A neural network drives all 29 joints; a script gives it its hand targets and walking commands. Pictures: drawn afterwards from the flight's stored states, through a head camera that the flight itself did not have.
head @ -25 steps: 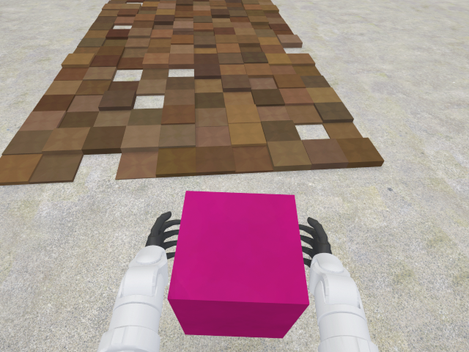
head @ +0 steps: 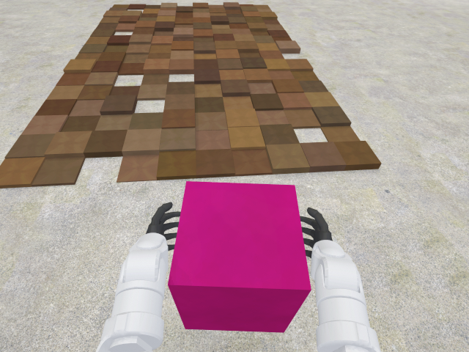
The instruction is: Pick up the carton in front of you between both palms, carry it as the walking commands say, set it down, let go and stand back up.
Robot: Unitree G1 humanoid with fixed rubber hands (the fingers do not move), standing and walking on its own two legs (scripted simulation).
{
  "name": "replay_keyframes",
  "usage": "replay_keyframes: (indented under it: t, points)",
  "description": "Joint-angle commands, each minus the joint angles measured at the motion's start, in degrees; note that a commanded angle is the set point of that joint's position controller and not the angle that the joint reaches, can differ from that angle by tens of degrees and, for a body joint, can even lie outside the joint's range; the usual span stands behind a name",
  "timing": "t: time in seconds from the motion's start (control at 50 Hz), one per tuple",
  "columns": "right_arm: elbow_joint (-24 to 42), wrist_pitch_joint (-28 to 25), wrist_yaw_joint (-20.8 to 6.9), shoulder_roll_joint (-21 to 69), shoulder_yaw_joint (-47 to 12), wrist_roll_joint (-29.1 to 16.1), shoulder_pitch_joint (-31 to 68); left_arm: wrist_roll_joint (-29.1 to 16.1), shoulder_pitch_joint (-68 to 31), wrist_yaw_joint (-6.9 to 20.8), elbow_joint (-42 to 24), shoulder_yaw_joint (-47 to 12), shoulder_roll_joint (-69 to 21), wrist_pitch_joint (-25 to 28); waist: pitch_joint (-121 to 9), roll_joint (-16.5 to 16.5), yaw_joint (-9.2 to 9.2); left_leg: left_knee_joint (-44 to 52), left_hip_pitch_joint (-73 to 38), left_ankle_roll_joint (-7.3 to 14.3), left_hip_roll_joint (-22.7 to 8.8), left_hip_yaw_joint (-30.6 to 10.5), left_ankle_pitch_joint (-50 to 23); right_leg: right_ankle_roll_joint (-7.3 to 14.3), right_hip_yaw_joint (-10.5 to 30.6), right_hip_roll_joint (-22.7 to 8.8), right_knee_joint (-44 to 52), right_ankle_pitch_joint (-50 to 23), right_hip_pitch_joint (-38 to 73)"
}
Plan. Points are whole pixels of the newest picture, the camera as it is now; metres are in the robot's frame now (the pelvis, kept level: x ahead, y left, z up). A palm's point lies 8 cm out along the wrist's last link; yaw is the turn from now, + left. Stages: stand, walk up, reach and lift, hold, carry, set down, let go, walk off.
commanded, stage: reach and lift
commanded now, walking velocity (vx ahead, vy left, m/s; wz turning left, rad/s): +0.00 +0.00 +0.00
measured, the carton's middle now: (237, 260) +0.31 +0.00 -0.05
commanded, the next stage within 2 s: hold in 0.56 s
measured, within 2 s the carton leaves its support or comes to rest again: neither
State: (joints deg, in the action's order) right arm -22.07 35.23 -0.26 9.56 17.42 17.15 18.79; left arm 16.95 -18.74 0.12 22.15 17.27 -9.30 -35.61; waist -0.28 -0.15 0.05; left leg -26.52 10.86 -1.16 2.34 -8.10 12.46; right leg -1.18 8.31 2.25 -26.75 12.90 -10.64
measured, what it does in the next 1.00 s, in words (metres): stands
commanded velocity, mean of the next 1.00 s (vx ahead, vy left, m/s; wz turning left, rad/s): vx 0.00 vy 0.00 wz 0.00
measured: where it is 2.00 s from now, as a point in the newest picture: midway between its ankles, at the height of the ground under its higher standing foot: outside the picture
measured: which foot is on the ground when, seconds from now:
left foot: down 0.00-1.00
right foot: down 0.00-1.00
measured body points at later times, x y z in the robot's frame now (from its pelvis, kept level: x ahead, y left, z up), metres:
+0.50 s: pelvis +0.02 +0.00 +0.01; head -0.02 +0.00 +0.45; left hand +0.32 +0.15 +0.03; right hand +0.32 -0.15 +0.03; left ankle +0.03 +0.13 -0.74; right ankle +0.02 -0.13 -0.74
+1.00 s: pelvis +0.00 +0.00 +0.01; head -0.04 +0.00 +0.45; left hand +0.31 +0.15 +0.05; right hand +0.31 -0.15 +0.05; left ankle +0.03 +0.13 -0.74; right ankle +0.02 -0.13 -0.74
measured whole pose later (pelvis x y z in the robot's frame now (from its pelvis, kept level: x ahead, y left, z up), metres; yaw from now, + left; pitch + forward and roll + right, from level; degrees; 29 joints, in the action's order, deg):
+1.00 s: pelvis +0.00 +0.00 +0.01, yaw +0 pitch -7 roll +0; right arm -14.6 43.3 -0.5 9.0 13.8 16.2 16.3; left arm 16.1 -16.2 0.2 14.5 13.6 -9.0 -43.7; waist 0.7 -0.2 0.1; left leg -21.6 3.7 -1.0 1.9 -7.8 10.9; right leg -1.0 7.9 1.8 -21.8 11.3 -3.5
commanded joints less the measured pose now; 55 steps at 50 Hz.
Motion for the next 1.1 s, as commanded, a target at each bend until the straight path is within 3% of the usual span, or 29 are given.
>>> replay_keyframes:
  t: [0.0,0.28,0.52,0.62,0.78,1.08]
  points:
    - [-0.57,-1.03,-14.82,55.3,-33.0,-13.83,30.05,-14.06,-30.7,14.72,-0.38,-33.17,-55.76,1.41,-15.83,0.14,-0.08,4.96,-5.63,0.28,3.21,4.93,-5.84,0.3,-5.04,3.31,5.14,-5.96,4.21]
    - [5.63,0.92,-14.11,53.97,-35.51,-15.57,23.59,-15.68,-24.2,14.04,-6.62,-35.71,-54.41,-0.58,-16.06,0.2,-0.09,6.45,-9.25,-0.15,3.62,4.47,-14.5,-0.25,-4.53,3.78,6.55,-14.74,8.1]
    - [8.21,2.52,-13.93,53.59,-36.38,-16.33,22.77,-16.37,-23.44,14.01,-9.06,-36.41,-53.58,-2.11,-14.49,0.04,-0.12,7.2,-9.79,-0.14,3.72,4.39,-14.08,-0.39,-4.35,3.71,7.33,-14.72,9.02]
    - [13.36,4.09,-13.62,54.09,-40.11,-18.59,23.14,-18.86,-23.97,13.75,-14.33,-40.44,-53.92,-3.64,-17.45,-0.02,0.21,7.48,-12.08,-0.25,3.66,4.12,-17.4,-0.54,-4.22,3.76,7.74,-18.26,11.32]
    - [9.61,6.85,-13.89,51.17,-35.5,-16.19,23.85,-16.12,-24.38,13.81,-10.34,-35.72,-51.53,-6.43,-8.53,0.1,-0.09,9.31,-9.12,0.21,3.41,4.69,-6.17,0.04,-4.79,3.3,9.59,-6.68,7.88]
    - [8.29,6.09,-14.39,52.7,-35.51,-16.21,28.72,-16.36,-29.24,14.24,-9.12,-35.85,-53.23,-5.7,-11.81,0.11,0.07,8.51,-9.47,0.07,3.19,4.9,-5.24,0.24,-5.07,3.26,8.59,-5.6,7.96]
